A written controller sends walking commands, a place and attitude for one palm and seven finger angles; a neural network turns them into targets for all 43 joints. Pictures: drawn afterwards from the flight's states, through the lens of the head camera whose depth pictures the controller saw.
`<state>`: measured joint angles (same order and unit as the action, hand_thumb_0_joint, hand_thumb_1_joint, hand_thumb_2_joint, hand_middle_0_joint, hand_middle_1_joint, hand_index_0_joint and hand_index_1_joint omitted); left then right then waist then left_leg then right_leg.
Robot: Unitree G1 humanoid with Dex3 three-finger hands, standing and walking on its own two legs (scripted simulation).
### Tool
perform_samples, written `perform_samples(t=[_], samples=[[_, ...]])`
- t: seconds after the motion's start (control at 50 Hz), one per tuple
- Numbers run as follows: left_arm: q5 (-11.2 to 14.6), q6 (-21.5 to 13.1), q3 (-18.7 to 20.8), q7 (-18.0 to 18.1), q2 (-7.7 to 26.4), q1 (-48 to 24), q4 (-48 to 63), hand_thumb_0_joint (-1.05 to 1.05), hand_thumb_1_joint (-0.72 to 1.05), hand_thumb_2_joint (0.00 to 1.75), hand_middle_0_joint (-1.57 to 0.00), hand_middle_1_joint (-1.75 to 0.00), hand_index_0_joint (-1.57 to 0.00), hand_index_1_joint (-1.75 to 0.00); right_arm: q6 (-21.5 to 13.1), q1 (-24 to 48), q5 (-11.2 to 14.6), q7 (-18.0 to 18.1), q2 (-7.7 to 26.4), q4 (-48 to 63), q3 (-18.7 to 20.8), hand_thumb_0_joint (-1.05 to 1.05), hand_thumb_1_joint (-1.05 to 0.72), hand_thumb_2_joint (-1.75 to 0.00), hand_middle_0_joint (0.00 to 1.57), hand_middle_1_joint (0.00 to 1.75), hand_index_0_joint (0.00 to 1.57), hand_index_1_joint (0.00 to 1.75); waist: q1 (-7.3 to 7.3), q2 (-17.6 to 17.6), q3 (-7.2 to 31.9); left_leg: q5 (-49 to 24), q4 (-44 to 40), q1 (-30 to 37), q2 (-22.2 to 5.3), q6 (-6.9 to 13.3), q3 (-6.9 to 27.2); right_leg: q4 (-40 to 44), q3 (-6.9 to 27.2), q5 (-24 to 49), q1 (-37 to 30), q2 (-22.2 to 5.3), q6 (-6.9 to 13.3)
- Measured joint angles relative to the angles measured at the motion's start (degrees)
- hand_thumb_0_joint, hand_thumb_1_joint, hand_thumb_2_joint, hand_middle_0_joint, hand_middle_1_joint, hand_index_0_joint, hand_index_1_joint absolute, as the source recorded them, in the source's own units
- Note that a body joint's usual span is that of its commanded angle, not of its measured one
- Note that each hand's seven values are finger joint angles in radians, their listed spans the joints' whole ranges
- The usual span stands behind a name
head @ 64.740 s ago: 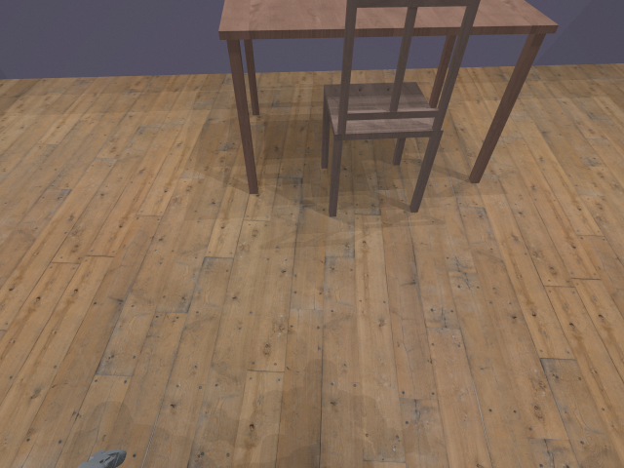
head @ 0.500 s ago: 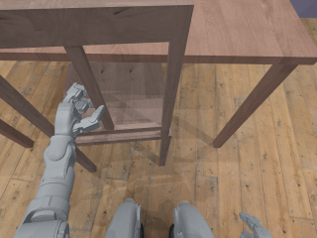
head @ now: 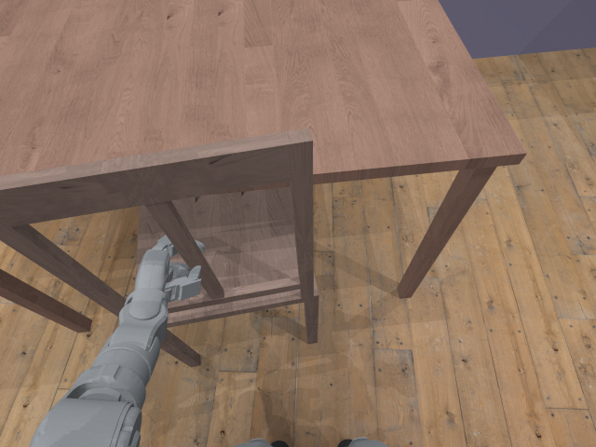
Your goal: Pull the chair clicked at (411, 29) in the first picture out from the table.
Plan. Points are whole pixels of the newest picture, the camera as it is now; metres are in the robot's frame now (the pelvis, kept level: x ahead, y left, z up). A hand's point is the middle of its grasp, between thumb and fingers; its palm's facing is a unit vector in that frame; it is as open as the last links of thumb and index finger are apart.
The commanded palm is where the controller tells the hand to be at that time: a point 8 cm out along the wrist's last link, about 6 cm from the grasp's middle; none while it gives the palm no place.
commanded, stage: step backward, pulling the chair out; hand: left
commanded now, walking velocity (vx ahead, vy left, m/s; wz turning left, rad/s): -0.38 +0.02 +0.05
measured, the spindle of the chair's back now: (194, 258) +0.40 +0.17 -0.07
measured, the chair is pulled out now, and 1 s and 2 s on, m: -0.05 0.03 0.09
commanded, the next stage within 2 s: none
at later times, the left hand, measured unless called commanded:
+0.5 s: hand (184, 325) +0.29 +0.17 -0.06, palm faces +0.01 -0.94 -0.35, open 5.8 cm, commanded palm +0.28 +0.22 -0.04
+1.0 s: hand (175, 333) +0.28 +0.18 -0.06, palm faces +0.03 -0.93 -0.37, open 5.8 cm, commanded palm +0.27 +0.23 -0.04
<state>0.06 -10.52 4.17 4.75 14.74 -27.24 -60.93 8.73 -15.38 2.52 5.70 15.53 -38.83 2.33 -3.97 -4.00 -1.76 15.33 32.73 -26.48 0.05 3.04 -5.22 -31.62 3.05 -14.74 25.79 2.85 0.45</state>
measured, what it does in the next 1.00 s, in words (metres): shifts its weight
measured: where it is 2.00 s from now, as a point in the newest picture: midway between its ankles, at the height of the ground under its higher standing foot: outside the picture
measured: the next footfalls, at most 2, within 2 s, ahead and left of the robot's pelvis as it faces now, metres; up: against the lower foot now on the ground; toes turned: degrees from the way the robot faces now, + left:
left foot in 1.38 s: -0.08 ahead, +0.11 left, +0.00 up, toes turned +0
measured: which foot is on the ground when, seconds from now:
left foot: down 0.00-1.00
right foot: down 0.00-1.00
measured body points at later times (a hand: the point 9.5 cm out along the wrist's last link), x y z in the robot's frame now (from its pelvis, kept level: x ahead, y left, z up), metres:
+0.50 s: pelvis -0.05 +0.00 +0.01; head +0.03 -0.03 +0.45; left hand +0.28 +0.22 -0.04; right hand +0.02 -0.29 -0.13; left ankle +0.01 +0.08 -0.73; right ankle +0.01 -0.12 -0.73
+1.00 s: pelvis -0.06 -0.01 +0.00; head +0.02 -0.03 +0.44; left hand +0.27 +0.23 -0.04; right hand +0.01 -0.29 -0.13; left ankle +0.01 +0.08 -0.73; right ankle +0.01 -0.12 -0.73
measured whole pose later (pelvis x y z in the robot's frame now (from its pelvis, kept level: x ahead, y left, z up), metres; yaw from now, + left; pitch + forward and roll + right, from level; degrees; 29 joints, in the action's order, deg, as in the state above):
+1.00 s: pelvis -0.06 -0.01 +0.00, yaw +1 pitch +4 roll +0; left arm -2.4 -14.4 3.6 5.9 16.2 -25.6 -61.5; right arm 0.6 -14.0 3.5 6.9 16.6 -43.6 2.6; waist -3.1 -2.3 -6.9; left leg 7.3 27.1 -23.7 1.4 2.9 -3.6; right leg -29.2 2.5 -9.7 24.2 2.3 0.5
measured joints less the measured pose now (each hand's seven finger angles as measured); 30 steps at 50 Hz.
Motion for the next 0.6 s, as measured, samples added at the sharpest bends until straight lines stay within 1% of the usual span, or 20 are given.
perform_samples(t=[0.08,0.16,0.28,0.32,0.42,0.54,0.6], samples=[[-0.10,-0.01,0.46,0.49,0.57,1.65,1.72,0.06,0.71,0.81,-0.24,-1.30,-0.39,-1.35,0.30,-0.19,0.52,-0.18,-0.10,-0.69,0.16,0.01,-0.90,-0.90,0.20,0.30,0.20,0.30,0.14,-0.55,-1.14,-1.41,-1.76,0.93,-1.14,-0.84,0.00,3.21,0.08,2.48,-1.41,1.07,0.32],[-0.28,0.14,0.54,1.34,1.07,1.94,1.82,0.06,0.72,0.81,-0.26,-1.32,-0.38,-1.34,0.40,0.28,1.06,-0.07,0.05,-1.33,0.19,0.01,-0.90,-0.90,0.20,0.30,0.20,0.30,-0.04,-0.52,-2.06,-2.99,-3.24,1.51,-1.60,-1.35,0.13,5.07,-0.04,4.26,-2.15,1.51,0.66],[-0.34,0.18,0.39,2.17,1.16,2.11,1.79,0.06,0.73,0.82,-0.27,-1.33,-0.38,-1.34,0.06,1.79,1.78,0.07,1.24,-1.57,0.28,0.01,-0.90,-0.90,0.20,0.30,0.20,0.30,-0.78,-0.57,-3.46,-5.22,-5.03,2.27,-1.62,-1.32,0.39,7.58,-0.29,6.73,-3.34,1.49,0.50],[-0.28,-0.04,0.00,2.24,1.02,2.32,2.04,0.06,0.73,0.82,-0.28,-1.34,-0.38,-1.33,-0.43,2.12,1.92,0.10,1.62,-1.53,0.39,0.01,-0.90,-0.90,0.20,0.30,0.20,0.30,-0.80,-0.42,-3.84,-6.02,-5.85,2.65,-1.37,-1.09,0.31,8.25,-0.24,7.45,-3.66,1.25,0.31],[-0.38,-1.05,-1.03,1.90,0.63,3.12,2.68,0.06,0.73,0.82,-0.28,-1.35,-0.39,-1.32,-2.24,2.30,1.89,0.28,1.68,-1.66,0.47,0.01,-0.90,-0.90,0.20,0.30,0.20,0.30,-0.26,0.36,-4.24,-7.53,-7.29,3.32,-0.58,-0.42,-0.06,8.41,0.05,8.28,-3.75,0.50,-0.09],[-0.64,-2.30,-1.62,1.46,0.45,3.47,2.20,0.06,0.72,0.83,-0.29,-1.37,-0.40,-1.31,-4.74,1.85,1.48,0.49,0.23,-2.34,-0.09,0.01,-0.90,-0.90,0.20,0.30,0.20,0.30,0.65,1.38,-4.45,-8.38,-7.79,3.82,0.49,-0.04,-0.19,5.80,0.02,7.21,-2.92,-0.51,-0.11],[-0.84,-2.74,-1.25,1.37,0.42,3.18,1.29,0.06,0.72,0.84,-0.29,-1.37,-0.41,-1.31,-5.84,1.80,1.24,0.55,-0.59,-3.06,-0.56,0.01,-0.90,-0.90,0.20,0.30,0.20,0.30,1.07,1.47,-4.64,-8.30,-7.22,3.75,0.79,-0.12,-0.09,4.14,-0.15,6.60,-2.41,-0.80,0.12]])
